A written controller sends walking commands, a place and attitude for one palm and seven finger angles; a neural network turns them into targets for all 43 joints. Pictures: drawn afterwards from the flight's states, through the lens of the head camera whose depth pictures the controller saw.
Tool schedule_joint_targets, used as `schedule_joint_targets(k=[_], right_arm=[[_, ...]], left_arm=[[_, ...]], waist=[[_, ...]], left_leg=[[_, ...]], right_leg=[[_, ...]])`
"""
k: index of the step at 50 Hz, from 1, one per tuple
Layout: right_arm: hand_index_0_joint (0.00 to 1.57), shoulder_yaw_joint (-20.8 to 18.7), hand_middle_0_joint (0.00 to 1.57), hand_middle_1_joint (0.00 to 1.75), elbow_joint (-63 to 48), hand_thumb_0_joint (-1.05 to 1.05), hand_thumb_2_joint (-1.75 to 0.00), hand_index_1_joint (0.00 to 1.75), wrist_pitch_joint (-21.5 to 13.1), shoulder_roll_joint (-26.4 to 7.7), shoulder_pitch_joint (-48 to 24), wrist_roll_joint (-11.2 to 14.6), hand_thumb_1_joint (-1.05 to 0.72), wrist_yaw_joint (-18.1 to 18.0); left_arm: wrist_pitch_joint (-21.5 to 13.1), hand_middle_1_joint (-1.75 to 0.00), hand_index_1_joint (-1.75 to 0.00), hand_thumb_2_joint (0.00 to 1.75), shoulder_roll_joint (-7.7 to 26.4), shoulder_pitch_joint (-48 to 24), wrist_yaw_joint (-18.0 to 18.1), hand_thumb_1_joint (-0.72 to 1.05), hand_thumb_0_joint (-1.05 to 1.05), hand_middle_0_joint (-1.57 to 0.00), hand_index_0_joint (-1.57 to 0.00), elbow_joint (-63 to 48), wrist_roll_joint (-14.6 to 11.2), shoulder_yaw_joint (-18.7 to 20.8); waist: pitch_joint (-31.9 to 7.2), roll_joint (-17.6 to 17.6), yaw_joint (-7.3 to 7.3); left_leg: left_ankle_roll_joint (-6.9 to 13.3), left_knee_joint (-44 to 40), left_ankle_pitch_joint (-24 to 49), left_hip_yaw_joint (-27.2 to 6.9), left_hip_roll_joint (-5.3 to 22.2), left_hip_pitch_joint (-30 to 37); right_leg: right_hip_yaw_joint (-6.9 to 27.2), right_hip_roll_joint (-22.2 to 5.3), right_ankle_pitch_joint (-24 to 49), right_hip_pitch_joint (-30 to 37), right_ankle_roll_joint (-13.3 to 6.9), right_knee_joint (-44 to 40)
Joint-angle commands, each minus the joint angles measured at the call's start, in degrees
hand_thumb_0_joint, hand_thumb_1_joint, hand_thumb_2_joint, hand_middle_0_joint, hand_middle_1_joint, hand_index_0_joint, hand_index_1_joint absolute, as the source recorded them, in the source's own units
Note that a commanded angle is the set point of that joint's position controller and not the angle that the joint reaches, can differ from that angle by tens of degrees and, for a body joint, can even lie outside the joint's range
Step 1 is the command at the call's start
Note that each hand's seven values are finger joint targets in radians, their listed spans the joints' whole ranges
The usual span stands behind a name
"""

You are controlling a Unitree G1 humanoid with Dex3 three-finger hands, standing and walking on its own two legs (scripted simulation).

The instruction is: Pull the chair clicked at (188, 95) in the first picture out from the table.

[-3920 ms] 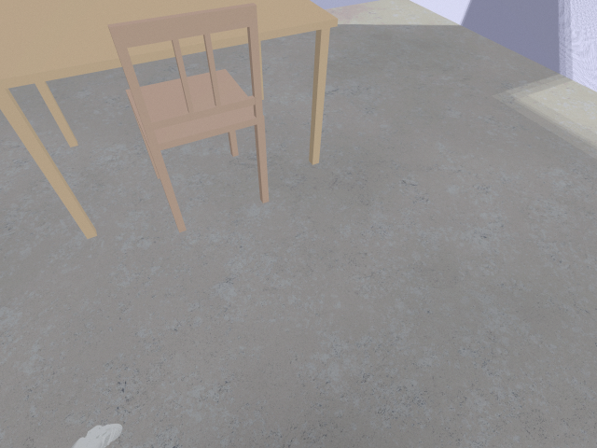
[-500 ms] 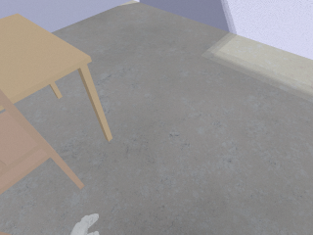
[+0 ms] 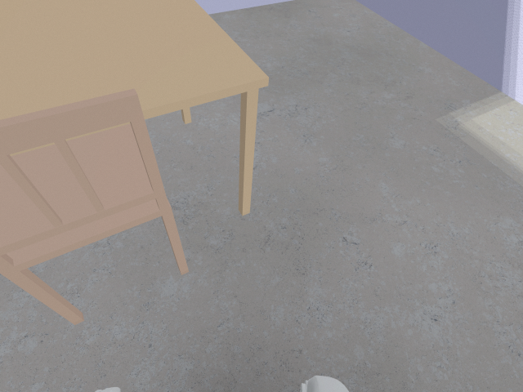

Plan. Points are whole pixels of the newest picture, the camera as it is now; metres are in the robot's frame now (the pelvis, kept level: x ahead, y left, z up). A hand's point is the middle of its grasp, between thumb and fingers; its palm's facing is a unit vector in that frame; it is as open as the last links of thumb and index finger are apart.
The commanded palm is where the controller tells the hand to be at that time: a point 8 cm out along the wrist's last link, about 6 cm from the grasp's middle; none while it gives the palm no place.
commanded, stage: turn to face it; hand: left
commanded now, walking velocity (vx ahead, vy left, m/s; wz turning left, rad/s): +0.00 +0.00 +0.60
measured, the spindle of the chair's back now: (33, 193) +0.48 +0.51 -0.10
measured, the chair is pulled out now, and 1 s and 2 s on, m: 0.00 0.00 0.00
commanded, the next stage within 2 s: take the last steps up to it in 0.68 s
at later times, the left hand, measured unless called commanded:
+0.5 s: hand out of the picture +0.00 +0.15 -0.14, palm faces +0.34 -0.90 -0.29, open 7.3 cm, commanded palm none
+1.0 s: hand out of the picture -0.10 +0.18 -0.16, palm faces +0.49 -0.84 -0.23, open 7.3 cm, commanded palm none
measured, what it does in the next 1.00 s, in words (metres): steps on the spot, turning left: right foot, then left foot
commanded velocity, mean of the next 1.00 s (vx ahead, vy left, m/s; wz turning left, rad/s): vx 0.07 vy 0.00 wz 0.36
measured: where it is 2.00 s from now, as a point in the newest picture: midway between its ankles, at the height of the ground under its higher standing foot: (215, 390)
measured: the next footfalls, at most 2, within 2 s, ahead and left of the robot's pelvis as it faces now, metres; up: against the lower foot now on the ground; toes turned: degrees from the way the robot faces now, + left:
right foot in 0.28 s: +0.04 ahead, -0.16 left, +0.00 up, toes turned +10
left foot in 0.70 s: -0.07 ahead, +0.08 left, +0.00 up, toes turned +28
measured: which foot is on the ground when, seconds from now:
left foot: down 0.00-0.28, up 0.30-0.68, down 0.70-1.00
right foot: up 0.00-0.26, down 0.28-0.70, up 0.72-1.00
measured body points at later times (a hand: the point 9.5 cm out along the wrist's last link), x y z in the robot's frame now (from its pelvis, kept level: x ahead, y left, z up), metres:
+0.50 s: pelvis -0.02 -0.06 +0.00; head +0.01 -0.08 +0.45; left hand -0.02 +0.20 -0.12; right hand +0.13 -0.30 -0.15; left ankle -0.07 +0.07 -0.65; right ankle +0.00 -0.17 -0.74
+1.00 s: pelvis -0.04 -0.03 +0.00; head -0.03 -0.02 +0.45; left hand -0.13 +0.22 -0.14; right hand +0.13 -0.20 -0.14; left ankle -0.10 +0.06 -0.74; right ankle +0.01 -0.15 -0.69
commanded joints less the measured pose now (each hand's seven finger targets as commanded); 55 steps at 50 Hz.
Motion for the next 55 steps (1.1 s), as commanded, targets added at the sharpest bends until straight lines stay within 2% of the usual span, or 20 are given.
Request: schedule_joint_targets(k=[1,8,12,13,14,15,17,20,29,33,34,35,36,37,38,40,44,49,54,55], right_arm=[[0.20,-2.70,0.20,0.30,-2.73,0.00,-0.90,0.30,-0.56,-10.98,3.24,-0.22,-0.90,-0.48],[0.20,-3.24,0.20,0.30,-3.44,0.00,-0.90,0.30,0.76,-12.17,0.43,-0.41,-0.90,-0.07],[0.20,-3.45,0.20,0.30,-4.83,0.00,-0.90,0.30,1.37,-11.32,-3.10,0.07,-0.90,0.45],[0.20,-3.32,0.20,0.30,-5.30,0.00,-0.90,0.30,1.50,-9.40,-3.30,0.51,-0.90,0.71],[0.20,-2.80,0.20,0.30,-6.55,0.00,-0.90,0.30,1.56,-5.44,-2.77,0.93,-0.90,0.87],[0.20,-3.25,0.20,0.30,-7.13,0.00,-0.90,0.30,1.64,-7.78,-4.26,0.11,-0.90,0.86],[0.20,-3.40,0.20,0.30,-4.84,0.00,-0.90,0.30,2.50,-7.65,-2.46,-0.42,-0.90,1.42],[0.20,-2.80,0.20,0.30,-3.46,0.00,-0.90,0.30,2.69,-5.99,-0.74,-0.20,-0.90,2.05],[0.20,-0.74,0.20,0.30,-5.04,0.00,-0.90,0.30,2.28,-4.36,-8.09,0.50,-0.90,1.70],[0.20,-0.58,0.20,0.30,-2.51,0.00,-0.90,0.30,0.95,-5.77,-1.50,0.44,-0.90,1.25],[0.20,-1.44,0.20,0.30,-1.97,0.00,-0.90,0.30,0.31,-9.84,1.75,0.20,-0.90,1.10],[0.20,-2.69,0.20,0.30,-2.07,0.00,-0.90,0.30,-0.08,-15.65,4.03,-0.12,-0.90,0.71],[0.20,-2.64,0.20,0.30,-1.00,0.00,-0.90,0.30,0.55,-16.31,5.55,0.03,-0.90,0.24],[0.20,-2.12,0.20,0.30,-1.32,0.00,-0.90,0.30,0.48,-14.74,3.45,-0.32,-0.90,-0.08],[0.20,-1.52,0.20,0.30,-1.16,0.00,-0.90,0.30,0.07,-12.47,1.18,-0.31,-0.90,-0.64],[0.20,-0.31,0.20,0.30,-1.86,0.00,-0.90,0.30,0.03,-9.58,-2.86,-0.15,-0.90,-0.98],[0.20,-0.04,0.20,0.30,-0.48,0.00,-0.90,0.30,-0.99,-9.01,0.93,-0.10,-0.90,-0.88],[0.20,-0.37,0.20,0.30,1.51,0.00,-0.90,0.30,-1.53,-8.65,3.49,-0.53,-0.90,-0.66],[0.20,-0.11,0.20,0.30,3.17,0.00,-0.90,0.30,-1.63,-6.39,2.14,-0.02,-0.90,-0.47],[0.20,0.35,0.20,0.30,3.20,0.00,-0.90,0.30,-1.96,-3.88,2.39,0.28,-0.90,-0.37]], left_arm=[[-1.27,-0.30,-0.30,0.90,3.36,-2.30,0.32,0.90,0.00,-0.20,-0.20,-5.15,0.07,0.15],[-1.41,-0.30,-0.30,0.90,3.38,-0.70,0.79,0.90,0.00,-0.20,-0.20,-6.05,-0.42,-0.34],[-2.11,-0.30,-0.30,0.90,4.69,5.24,1.16,0.90,0.00,-0.20,-0.20,-5.15,-0.60,0.03],[-2.52,-0.30,-0.30,0.90,6.95,7.09,1.43,0.90,0.00,-0.20,-0.20,-5.09,-0.16,0.51],[-3.09,-0.30,-0.30,0.90,12.66,6.95,1.84,0.90,0.00,-0.20,-0.20,-5.86,0.96,1.44],[-2.68,-0.30,-0.30,0.90,13.31,3.97,1.87,0.90,0.00,-0.20,-0.20,-7.27,0.65,0.88],[-3.28,-0.30,-0.30,0.90,8.54,-2.59,1.94,0.90,0.00,-0.20,-0.20,-8.56,0.36,0.19],[-3.90,-0.30,-0.30,0.90,6.05,-1.93,1.59,0.90,0.00,-0.20,-0.20,-8.27,0.50,-0.79],[-3.20,-0.30,-0.30,0.90,10.21,7.55,1.16,0.90,0.00,-0.20,-0.20,-4.43,1.36,0.30],[-2.73,-0.30,-0.30,0.90,10.16,5.96,0.89,0.90,0.00,-0.20,-0.20,-3.50,0.46,0.38],[-2.38,-0.30,-0.30,0.90,8.10,5.97,0.72,0.90,0.00,-0.20,-0.20,-4.10,0.03,-0.05],[-2.19,-0.30,-0.30,0.90,3.57,5.34,0.36,0.90,0.00,-0.20,-0.20,-6.24,-0.25,-1.27],[-1.60,-0.30,-0.30,0.90,4.24,2.38,0.85,0.90,0.00,-0.20,-0.20,-6.47,0.18,-1.65],[-1.45,-0.30,-0.30,0.90,4.10,2.36,0.71,0.90,0.00,-0.20,-0.20,-6.41,0.17,-1.39],[-1.26,-0.30,-0.30,0.90,3.45,2.32,0.78,0.90,0.00,-0.20,-0.20,-4.64,0.23,-1.26],[-1.32,-0.30,-0.30,0.90,4.30,3.82,0.23,0.90,0.00,-0.20,-0.20,-2.35,-0.03,-1.16],[-1.92,-0.30,-0.30,0.90,3.28,4.12,-0.89,0.90,0.00,-0.20,-0.20,-0.53,0.53,-1.73],[-2.95,-0.30,-0.30,0.90,1.75,1.35,-1.54,0.90,0.00,-0.20,-0.20,-1.31,0.77,-2.38],[-4.53,-0.30,-0.30,0.90,1.13,10.56,-1.44,0.90,0.00,-0.20,-0.20,2.61,0.87,-2.23],[-5.22,-0.30,-0.30,0.90,3.31,13.93,-1.01,0.90,0.00,-0.20,-0.20,3.73,1.21,-1.55]], waist=[[-8.25,6.60,-2.15],[-7.62,10.32,-1.44],[-8.59,9.19,1.47],[-9.13,2.49,2.50],[-7.80,-14.28,2.64],[-4.87,-13.72,2.46],[-1.92,-10.79,-1.06],[-0.88,-7.62,-1.67],[-3.04,-11.38,3.48],[-7.86,-9.43,0.11],[-10.78,-0.41,-1.56],[-10.74,17.59,-2.68],[-10.33,13.77,-3.74],[-7.74,10.25,-2.27],[-7.45,16.48,-1.63],[-5.96,15.39,-0.16],[-4.16,8.19,-0.78],[0.05,8.68,-1.63],[-0.51,3.26,2.88],[-0.69,-2.58,4.40]], left_leg=[[6.00,-10.71,17.51,-19.15,14.91,14.14],[6.27,-9.64,14.59,-24.62,12.99,8.39],[2.47,-6.48,8.69,-24.53,8.42,0.08],[-0.64,-1.06,0.99,-21.48,4.92,-6.27],[-5.74,13.65,-13.20,-10.05,-3.46,-17.37],[-6.08,26.16,-19.85,-7.40,-3.23,-16.33],[-6.10,36.55,-13.61,-8.39,-0.25,-15.07],[-7.50,39.08,-9.25,-4.66,1.05,-14.43],[-7.10,16.90,-15.21,1.08,1.35,-5.02],[-5.75,-4.25,-0.56,2.26,0.81,8.68],[-3.70,-8.44,10.69,-4.78,7.43,18.41],[3.56,-8.81,35.09,-23.05,22.20,24.48],[8.46,-7.98,41.19,-21.99,24.70,19.65],[8.71,-8.02,38.82,-17.22,23.01,17.33],[7.09,-8.57,37.81,-15.73,18.95,15.46],[5.55,-9.16,31.99,-11.42,15.54,12.88],[6.29,-14.45,9.59,-14.10,14.36,13.81],[7.49,-18.36,-10.39,-17.89,14.52,10.37],[3.22,-9.63,-17.45,-13.41,9.50,-0.74],[0.86,-0.45,-17.94,-9.30,5.54,-8.39]], right_leg=[[2.42,-0.02,-0.80,-3.47,0.66,-5.52],[2.79,2.96,-2.88,6.14,-0.82,-19.58],[1.72,4.07,5.91,20.05,-2.11,-36.61],[5.91,-1.03,6.47,26.72,-3.80,-44.87],[22.82,-16.88,3.02,30.47,-9.57,-51.79],[24.40,-23.48,6.37,19.89,-13.52,-52.14],[14.77,-16.53,11.04,14.88,-12.49,-50.01],[4.14,-12.24,25.09,17.37,-11.40,-44.90],[1.51,-15.23,34.94,22.32,-13.34,-40.64],[-3.29,-12.10,33.73,20.63,-8.14,-31.55],[-6.21,-8.93,23.07,13.13,-5.06,-22.35],[-7.05,-1.89,-9.41,-2.71,-1.13,-11.44],[-1.14,-1.75,-15.44,-1.17,-2.09,-5.82],[-0.34,-2.52,-12.42,-1.54,-2.43,-3.19],[1.01,-2.31,-9.51,-1.38,-2.05,-2.24],[1.50,-1.81,-4.59,0.56,-2.06,-1.50],[-0.28,-0.04,-1.93,-0.05,-2.39,-5.51],[-0.94,0.38,-3.45,3.09,-3.47,-18.94],[-2.80,3.12,5.29,23.03,-4.24,-38.39],[4.42,-2.11,-0.58,30.47,-5.64,-43.15]])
